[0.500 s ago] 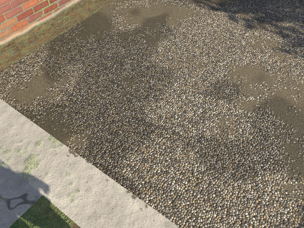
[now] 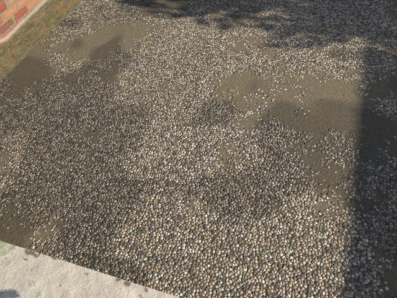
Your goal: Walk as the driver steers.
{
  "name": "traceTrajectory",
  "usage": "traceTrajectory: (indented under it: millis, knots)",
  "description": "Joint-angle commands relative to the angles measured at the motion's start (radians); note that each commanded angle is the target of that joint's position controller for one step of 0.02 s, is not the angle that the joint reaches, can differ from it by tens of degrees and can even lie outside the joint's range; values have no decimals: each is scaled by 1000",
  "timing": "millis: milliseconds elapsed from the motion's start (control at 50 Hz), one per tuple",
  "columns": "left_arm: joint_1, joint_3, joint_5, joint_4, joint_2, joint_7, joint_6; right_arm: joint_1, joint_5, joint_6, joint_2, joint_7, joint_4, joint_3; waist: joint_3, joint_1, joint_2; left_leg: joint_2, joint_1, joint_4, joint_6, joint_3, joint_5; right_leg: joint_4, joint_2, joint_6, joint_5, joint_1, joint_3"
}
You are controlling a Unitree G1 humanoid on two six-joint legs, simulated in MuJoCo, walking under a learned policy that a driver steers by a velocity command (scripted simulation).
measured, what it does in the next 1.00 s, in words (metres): walks ahead, turning right: left foot, then right foot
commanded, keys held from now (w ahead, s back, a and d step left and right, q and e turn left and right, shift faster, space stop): w+e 0.72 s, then w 0.28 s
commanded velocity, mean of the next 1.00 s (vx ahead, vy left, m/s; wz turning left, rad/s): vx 0.46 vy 0.00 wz -0.52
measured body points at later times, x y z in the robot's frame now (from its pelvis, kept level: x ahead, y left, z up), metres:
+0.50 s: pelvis +0.11 +0.00 -0.01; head +0.13 +0.01 +0.44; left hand +0.37 +0.20 -0.10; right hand +0.09 -0.27 -0.13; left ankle +0.12 +0.10 -0.74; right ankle +0.11 -0.13 -0.67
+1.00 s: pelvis +0.14 -0.06 -0.01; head +0.16 -0.07 +0.44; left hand +0.41 +0.04 -0.10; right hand +0.20 -0.36 -0.10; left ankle +0.21 +0.03 -0.74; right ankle +0.15 -0.12 -0.74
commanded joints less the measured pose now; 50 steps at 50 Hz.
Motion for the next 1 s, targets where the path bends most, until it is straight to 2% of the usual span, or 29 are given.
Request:
traceTrajectory:
  millis: [20, 60, 100, 120, 140, 180, 200, 220, 240, 260, 280, 300, 320, 340, 420, 520, 560, 600, 620, 640, 660, 680, 700, 720, 760, 800, 840, 940, 1000]
  knots:
    - [-22, 46, -6, -90, 162, -10, -20, -78, -9, 33, -33, 17, -111, 2, -6, -10, -164, -12, -63, -82, -36, 25, 50, -206, -155, -160, 123, 49, 235]
    - [-5, 48, -17, -93, 164, -6, -21, -104, -5, 35, -22, 12, -147, 12, 21, 3, -190, -13, -46, -198, -47, 19, 84, -185, -148, -160, 132, 50, 247]
    - [-2, 56, -11, -103, 182, -7, -20, -128, -2, 26, -22, 7, -180, 19, 25, 20, -187, -24, -13, -282, -47, 27, 54, -155, -154, -169, 170, 44, 274]
    - [-24, 57, -21, -112, 181, -10, -19, -120, 3, 28, -45, 0, -200, 15, 34, 20, -186, -27, 10, -313, -43, 27, 9, -122, -159, -171, 225, 37, 295]
    - [-34, 58, -20, -121, 185, -12, -18, -99, 6, 24, -48, -4, -212, 15, 16, 17, -191, -34, 66, -334, -33, 30, -6, -101, -164, -171, 266, 18, 318]
    - [-77, 56, -20, -146, 180, -9, -21, -1, 19, 9, -52, -9, -209, 14, -16, -24, -195, -43, 247, -408, -1, 17, 10, -64, -158, -152, 244, -53, 373]
    - [-123, 54, -27, -161, 177, -6, -21, 85, 14, -2, -46, -10, -195, 15, -27, -76, -160, -49, 376, -506, 13, 27, 72, -9, -119, -125, 191, -108, 362]
    - [-141, 50, -29, -164, 152, -7, -28, 195, -7, -17, -75, -21, -175, 5, -64, -124, -80, 20, 546, -571, 31, -62, 40, 143, -50, -88, 120, -190, 314]
    - [-133, 30, -49, -204, 65, -15, -36, 306, -29, -26, -191, -27, -178, -16, -165, -139, 202, 282, 765, -629, 105, -393, -4, 464, 107, -31, -200, -391, 145]
    - [-118, 42, -34, -198, 126, -4, -25, 292, 3, -20, -201, -17, -170, -26, -128, -117, 248, 378, 699, -696, 169, -642, -30, 620, 140, -24, -294, -538, 123]
    - [-143, 52, -7, -175, 159, -4, -19, 235, 19, -20, -132, -13, -202, -7, -48, -94, 111, 366, 604, -685, 181, -570, -53, 721, 93, -17, -218, -549, 152]
    - [-173, 51, -3, -171, 153, -12, -15, 186, 9, -22, -90, -13, -220, 4, -24, -73, 64, 331, 527, -676, 179, -474, -27, 772, 70, -7, -160, -527, 124]
    - [-185, 45, -1, -174, 139, -17, -7, 153, 2, -31, -61, -15, -225, 15, -10, -47, 49, 296, 466, -671, 160, -370, 41, 763, 42, 2, -119, -499, 105]
    - [-183, 43, 0, -170, 127, -24, 8, 140, 3, -35, -45, -18, -230, 23, -9, -31, 82, 267, 422, -660, 152, -285, 148, 753, 28, 17, -96, -461, 84]
    - [-208, 38, -1, -157, 123, -26, 48, 217, 4, -62, -73, 1, -199, 16, -24, -23, 82, 247, 359, -623, 173, -113, 425, 735, 29, 31, -3, -405, 19]
    - [-337, 7, -1, -185, 78, -46, 51, 247, 0, -51, -103, -2, -185, 7, -2, -55, 97, 246, 331, -570, 148, 19, 355, 439, -10, 5, 5, -325, -101]
    - [-356, 3, -9, -193, 82, -63, 46, 268, -2, -38, -133, -12, -185, -1, -31, -79, 128, 247, 315, -574, 139, 16, 247, 400, 5, -11, -64, -239, -151]
    - [-329, 9, -29, -193, 108, -69, 36, 206, -6, -24, -154, -20, -210, -7, -38, -37, 112, 267, 306, -544, 116, 22, 198, 296, -4, -29, -71, -165, -142]
    - [-254, -1, -19, -173, 76, -59, 25, 163, -3, -10, -107, -21, -219, 5, -30, -1, 65, 231, 298, -425, 81, 90, 310, 160, -5, -50, -14, -85, -144]
    - [-103, -2, 2, -128, 75, -40, 14, 151, -7, 5, -87, -29, -227, 13, -109, 62, -21, 154, 230, -161, 38, 170, 460, 63, 1, -87, 111, 141, -69]
    - [-64, 25, -7, -132, 212, -28, 9, 123, -3, 19, -30, -22, -311, 30, -142, 64, -333, -36, -102, 203, -36, 216, -166, 12, -253, -201, 501, 318, 340]
    - [-77, 48, -48, -132, 263, -23, 8, 61, -11, 29, -67, -32, -340, 17, -174, 94, -354, -62, -210, 297, -65, 61, -313, -43, -335, -302, 657, 246, 515]
    - [-129, 36, -40, -140, 218, -12, 5, 52, -1, 31, -87, -37, -333, 11, -128, 55, -272, -28, -197, 326, -85, 5, -285, -30, -323, -303, 670, 169, 454]
    - [-178, 19, -23, -142, 165, -3, 4, 60, 4, 27, -81, -40, -322, 15, -93, 19, -218, -21, -162, 318, -94, 5, -235, -17, -284, -276, 691, 82, 384]
    - [-295, -13, -15, -160, 95, -3, -7, 104, -6, 38, -50, -43, -302, 26, -97, -61, -195, -13, -9, 189, -101, 0, -147, -37, -191, -204, 674, -66, 258]
    - [-315, -26, -9, -157, 86, -20, -29, 112, -19, 68, -36, -42, -281, 29, -132, -77, -175, -43, 102, 118, -98, 20, -125, -52, -159, -178, 712, -91, 219]
    - [-323, -35, -8, -148, 80, -32, -42, 99, -19, 85, -9, -37, -279, 43, -147, -90, -133, -37, 172, -62, -90, 11, -107, -43, -130, -129, 679, -65, 186]
    - [-329, -37, -10, -150, 98, -27, -12, -44, 12, 83, 1, -4, -301, 59, -118, -14, -132, -34, 244, -304, -38, 6, -84, -138, -150, -85, 248, 10, 304]
    - [-374, -43, -27, -157, 97, -24, 1, -29, 1, 66, 53, 7, -299, 79, -91, -37, -94, -32, 407, -485, 10, 34, 16, -154, -140, -71, 34, -62, 338]
Next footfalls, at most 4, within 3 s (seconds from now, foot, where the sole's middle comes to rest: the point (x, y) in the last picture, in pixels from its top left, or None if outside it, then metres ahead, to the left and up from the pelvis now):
0.22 left None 0.16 0.10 -0.78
0.64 right None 0.19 -0.14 -0.78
1.02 left None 0.23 0.01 -0.78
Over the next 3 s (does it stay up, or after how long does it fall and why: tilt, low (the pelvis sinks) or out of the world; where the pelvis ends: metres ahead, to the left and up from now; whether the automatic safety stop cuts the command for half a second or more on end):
stays up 0.19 -0.08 -0.02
